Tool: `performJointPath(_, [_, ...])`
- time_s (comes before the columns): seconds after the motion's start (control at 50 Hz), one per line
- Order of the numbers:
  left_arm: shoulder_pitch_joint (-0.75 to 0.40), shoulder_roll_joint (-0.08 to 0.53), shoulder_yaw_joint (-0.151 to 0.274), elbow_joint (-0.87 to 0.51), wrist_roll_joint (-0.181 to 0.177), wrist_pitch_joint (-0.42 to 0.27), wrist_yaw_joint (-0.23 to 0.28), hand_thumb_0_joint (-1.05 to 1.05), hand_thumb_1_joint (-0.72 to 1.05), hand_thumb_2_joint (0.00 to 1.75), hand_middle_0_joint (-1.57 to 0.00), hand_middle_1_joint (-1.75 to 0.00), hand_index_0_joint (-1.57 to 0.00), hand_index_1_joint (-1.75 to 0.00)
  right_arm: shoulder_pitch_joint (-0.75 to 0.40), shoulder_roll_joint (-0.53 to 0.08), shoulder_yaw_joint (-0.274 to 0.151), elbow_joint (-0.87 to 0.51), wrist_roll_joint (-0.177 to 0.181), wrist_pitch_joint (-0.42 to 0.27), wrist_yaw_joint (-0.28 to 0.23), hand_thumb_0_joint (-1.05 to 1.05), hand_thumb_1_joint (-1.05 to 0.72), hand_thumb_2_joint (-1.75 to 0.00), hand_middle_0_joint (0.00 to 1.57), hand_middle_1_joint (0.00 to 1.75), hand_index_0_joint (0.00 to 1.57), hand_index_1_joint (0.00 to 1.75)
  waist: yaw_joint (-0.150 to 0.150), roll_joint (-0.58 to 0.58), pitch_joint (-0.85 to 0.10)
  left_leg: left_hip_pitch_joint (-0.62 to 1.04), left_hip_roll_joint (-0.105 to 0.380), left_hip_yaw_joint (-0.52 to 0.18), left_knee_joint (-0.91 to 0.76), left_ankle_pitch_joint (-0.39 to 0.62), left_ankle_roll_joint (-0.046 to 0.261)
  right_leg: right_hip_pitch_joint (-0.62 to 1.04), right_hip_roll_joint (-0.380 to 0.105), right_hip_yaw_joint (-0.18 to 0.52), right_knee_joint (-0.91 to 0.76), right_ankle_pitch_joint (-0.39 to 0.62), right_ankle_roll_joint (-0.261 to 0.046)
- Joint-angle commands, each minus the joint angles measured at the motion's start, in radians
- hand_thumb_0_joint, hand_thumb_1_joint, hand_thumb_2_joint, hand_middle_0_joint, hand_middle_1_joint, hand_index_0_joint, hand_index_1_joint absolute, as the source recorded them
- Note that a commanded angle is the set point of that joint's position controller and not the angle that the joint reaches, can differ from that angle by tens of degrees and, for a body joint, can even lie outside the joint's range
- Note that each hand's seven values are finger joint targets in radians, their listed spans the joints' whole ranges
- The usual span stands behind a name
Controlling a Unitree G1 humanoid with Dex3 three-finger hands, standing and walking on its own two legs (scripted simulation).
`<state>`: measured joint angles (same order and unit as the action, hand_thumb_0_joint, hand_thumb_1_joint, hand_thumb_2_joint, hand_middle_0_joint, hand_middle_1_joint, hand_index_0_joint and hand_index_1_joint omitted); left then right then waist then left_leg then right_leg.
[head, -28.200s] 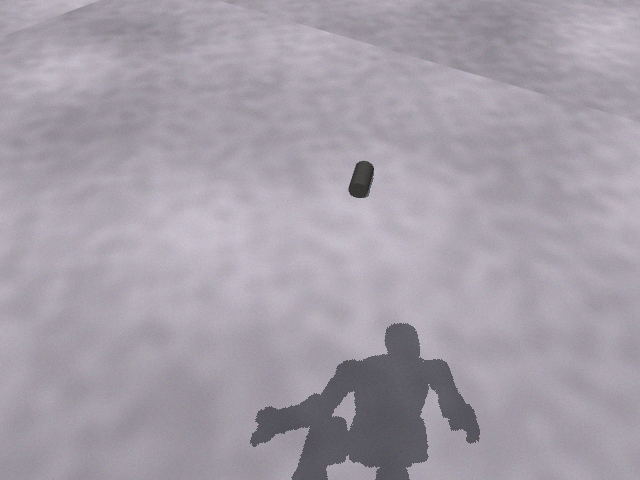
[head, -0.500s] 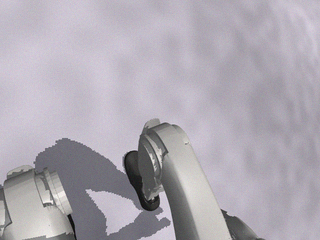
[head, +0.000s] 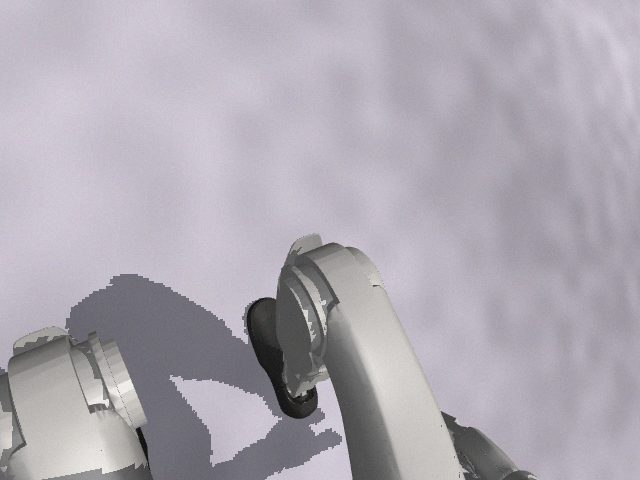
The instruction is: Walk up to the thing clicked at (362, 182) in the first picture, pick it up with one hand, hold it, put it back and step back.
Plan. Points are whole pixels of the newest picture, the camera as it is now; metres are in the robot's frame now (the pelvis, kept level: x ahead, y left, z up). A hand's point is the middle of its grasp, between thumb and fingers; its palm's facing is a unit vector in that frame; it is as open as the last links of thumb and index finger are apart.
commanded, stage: withdraw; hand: left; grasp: from above
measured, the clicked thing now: out of the picture +0.51 +0.29 -0.27
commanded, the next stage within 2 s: home in 0.92 s
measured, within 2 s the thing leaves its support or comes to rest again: neither
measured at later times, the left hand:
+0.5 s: hand out of the picture +0.50 +0.34 -0.08, palm faces -0.33 -0.07 -0.94, open 14.0 cm
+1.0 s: hand out of the picture +0.46 +0.29 -0.13, palm faces -0.44 -0.08 -0.90, open 13.8 cm
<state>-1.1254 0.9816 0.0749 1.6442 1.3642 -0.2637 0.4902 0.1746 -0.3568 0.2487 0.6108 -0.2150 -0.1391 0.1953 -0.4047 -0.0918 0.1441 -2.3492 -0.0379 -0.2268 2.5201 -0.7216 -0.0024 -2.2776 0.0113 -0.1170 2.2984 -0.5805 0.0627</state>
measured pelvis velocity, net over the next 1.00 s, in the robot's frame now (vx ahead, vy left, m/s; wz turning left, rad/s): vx -0.01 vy -0.01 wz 0.11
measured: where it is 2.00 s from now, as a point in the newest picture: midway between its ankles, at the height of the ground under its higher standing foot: (217, 430)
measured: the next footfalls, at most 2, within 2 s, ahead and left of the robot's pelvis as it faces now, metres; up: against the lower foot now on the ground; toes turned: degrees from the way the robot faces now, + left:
none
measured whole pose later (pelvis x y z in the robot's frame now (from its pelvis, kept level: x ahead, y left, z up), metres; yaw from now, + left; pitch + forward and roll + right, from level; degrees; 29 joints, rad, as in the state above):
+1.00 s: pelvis -0.01 -0.01 +0.03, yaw +6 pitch +34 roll -9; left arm -1.12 0.76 -0.01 1.50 1.29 -0.24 0.35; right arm 0.20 -0.32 0.12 0.66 -0.13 0.02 0.08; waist -0.31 -0.01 -0.01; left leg -2.31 -0.05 -0.13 2.36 -0.65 -0.01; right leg -2.27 -0.02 -0.04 2.23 -0.55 0.04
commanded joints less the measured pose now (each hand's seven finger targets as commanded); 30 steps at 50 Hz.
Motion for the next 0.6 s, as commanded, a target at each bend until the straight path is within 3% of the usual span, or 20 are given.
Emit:
performJointPath(0.0, [-0.301,0.200,0.014,-0.136,-0.004,-0.007,0.049,0.00,-0.47,1.06,-0.07,-1.03,-0.06,-1.04,0.209,-0.315,-0.097,0.018,0.002,0.004,-0.010,0.00,-0.89,-0.90,0.20,0.30,0.20,0.30,-0.054,0.550,-0.662,0.531,0.038,0.082,-0.303,0.230,-0.008,0.336,0.035,-0.139,-0.153,0.173,-0.098])
performJointPath(0.02, [-0.285,0.185,0.005,-0.102,0.000,-0.003,0.046,0.00,-0.53,1.00,-0.07,-1.04,-0.08,-1.02,0.208,-0.313,-0.094,0.015,0.000,0.001,-0.007,0.00,-0.91,-0.90,0.20,0.30,0.20,0.30,-0.069,0.527,-0.629,0.518,0.039,0.084,-0.294,0.228,-0.005,0.325,0.033,-0.139,-0.150,0.174,-0.095])
performJointPath(0.04, [-0.289,0.200,0.010,-0.115,-0.003,-0.004,0.048,0.00,-0.54,1.01,-0.07,-1.04,-0.08,-1.03,0.207,-0.314,-0.096,0.017,0.002,0.002,-0.006,0.00,-0.91,-0.90,0.20,0.30,0.20,0.30,-0.058,0.529,-0.633,0.501,0.036,0.089,-0.297,0.212,-0.002,0.331,0.036,-0.137,-0.156,0.162,-0.095])
performJointPath(0.1, [-0.322,0.234,0.033,-0.212,-0.004,0.005,0.060,0.00,-0.55,1.01,-0.07,-1.04,-0.07,-1.04,0.213,-0.317,-0.112,0.013,0.004,-0.002,-0.007,0.00,-0.91,-0.90,0.20,0.30,0.20,0.30,-0.024,0.590,-0.733,0.564,0.036,0.096,-0.312,0.239,-0.004,0.363,0.032,-0.127,-0.151,0.191,-0.095])
performJointPath(0.12, [-0.330,0.208,0.012,-0.245,-0.010,0.010,0.060,0.00,-0.56,1.02,-0.07,-1.04,-0.07,-1.04,0.210,-0.304,-0.114,0.013,0.006,-0.005,-0.003,0.00,-0.91,-0.90,0.20,0.30,0.20,0.30,-0.017,0.612,-0.764,0.569,0.036,0.105,-0.306,0.248,-0.003,0.366,0.035,-0.125,-0.148,0.198,-0.098])
performJointPath(0.14, [-0.314,0.224,0.044,-0.245,-0.011,0.020,0.067,0.00,-0.55,1.01,-0.07,-1.04,-0.07,-1.04,0.228,-0.314,-0.123,0.015,0.003,-0.009,0.002,0.00,-0.91,-0.90,0.20,0.30,0.20,0.30,-0.022,0.617,-0.776,0.595,0.036,0.101,-0.311,0.268,-0.007,0.361,0.030,-0.127,-0.145,0.213,-0.096])
performJointPath(0.16, [-0.303,0.224,0.052,-0.291,-0.017,0.032,0.074,0.00,-0.55,1.01,-0.07,-1.03,-0.07,-1.03,0.233,-0.306,-0.133,0.014,0.009,-0.010,0.006,0.00,-0.91,-0.90,0.20,0.30,0.20,0.30,0.003,0.653,-0.828,0.620,0.036,0.104,-0.329,0.293,-0.010,0.375,0.030,-0.125,-0.141,0.229,-0.098])
performJointPath(0.18, [-0.286,0.192,0.054,-0.286,-0.032,0.049,0.076,0.00,-0.55,1.02,-0.07,-1.03,-0.07,-1.03,0.238,-0.304,-0.148,0.019,0.011,-0.013,0.012,0.00,-0.91,-0.90,0.20,0.30,0.20,0.30,0.004,0.644,-0.824,0.627,0.036,0.100,-0.329,0.303,-0.013,0.342,0.024,-0.125,-0.135,0.237,-0.100])
performJointPath(0.2, [-0.304,0.193,0.060,-0.348,-0.042,0.067,0.081,0.00,-0.55,1.01,-0.07,-1.03,-0.07,-1.03,0.239,-0.285,-0.152,0.023,0.018,-0.011,0.018,0.00,-0.90,-0.90,0.20,0.30,0.20,0.30,0.029,0.681,-0.900,0.654,0.037,0.111,-0.344,0.315,-0.010,0.372,0.032,-0.116,-0.139,0.246,-0.099])
performJointPath(0.22, [-0.297,0.180,0.075,-0.365,-0.058,0.089,0.084,0.00,-0.55,1.01,-0.07,-1.03,-0.07,-1.03,0.245,-0.286,-0.170,0.024,0.024,-0.008,0.024,0.00,-0.90,-0.90,0.20,0.30,0.20,0.30,0.037,0.693,-0.913,0.665,0.035,0.114,-0.353,0.327,-0.014,0.355,0.025,-0.111,-0.137,0.256,-0.101])
performJointPath(0.28, [-0.266,0.112,0.057,-0.430,-0.110,0.169,0.060,0.00,-0.56,1.03,-0.07,-1.03,-0.06,-1.03,0.232,-0.264,-0.201,0.030,0.055,0.008,0.039,0.00,-0.91,-0.90,0.20,0.30,0.20,0.30,0.089,0.714,-0.980,0.705,0.032,0.136,-0.388,0.354,-0.011,0.336,0.026,-0.090,-0.154,0.262,-0.109])
performJointPath(0.34, [-0.289,0.031,0.004,-0.450,-0.160,0.238,-0.014,0.00,-0.55,1.03,-0.08,-1.03,-0.07,-1.04,0.248,-0.247,-0.228,0.061,0.085,0.046,0.041,0.00,-0.91,-0.91,0.20,0.30,0.20,0.30,0.085,0.644,-0.952,0.652,0.025,0.160,-0.426,0.327,0.003,0.370,0.033,-0.064,-0.205,0.249,-0.111])
performJointPath(0.4, [-0.271,-0.061,-0.056,-0.438,-0.211,0.282,-0.127,0.00,-0.54,1.03,-0.09,-1.04,-0.08,-1.05,0.261,-0.231,-0.248,0.070,0.102,0.090,0.023,0.00,-0.91,-0.91,0.20,0.30,0.20,0.30,0.065,0.506,-0.904,0.595,0.022,0.165,-0.457,0.273,0.019,0.413,0.036,-0.045,-0.262,0.213,-0.110])
performJointPath(0.46, [-0.285,-0.093,-0.100,-0.435,-0.249,0.277,-0.259,0.00,-0.54,1.03,-0.10,-1.03,-0.08,-1.05,0.267,-0.215,-0.255,0.061,0.119,0.130,-0.004,0.00,-0.91,-0.91,0.20,0.30,0.20,0.30,0.054,0.386,-0.863,0.516,0.014,0.172,-0.477,0.227,0.033,0.485,0.031,-0.026,-0.312,0.172,-0.106])
performJointPath(0.5, [-0.246,-0.107,-0.111,-0.410,-0.270,0.261,-0.339,0.00,-0.53,1.03,-0.10,-1.02,-0.09,-1.04,0.262,-0.223,-0.253,0.043,0.125,0.151,-0.029,0.00,-0.91,-0.91,0.20,0.30,0.20,0.30,0.053,0.303,-0.769,0.478,0.005,0.171,-0.492,0.202,0.033,0.478,0.020,-0.020,-0.351,0.124,-0.115])
performJointPath(0.58, [-0.227,-0.096,-0.113,-0.416,-0.264,0.201,-0.431,0.00,-0.49,1.00,-0.13,-1.00,-0.12,-1.02,0.252,-0.218,-0.245,0.012,0.130,0.179,-0.082,0.00,-0.91,-0.91,0.20,0.30,0.20,0.30,0.071,0.225,-0.731,0.458,-0.006,0.184,-0.500,0.199,0.030,0.517,0.010,-0.006,-0.391,0.090,-0.120])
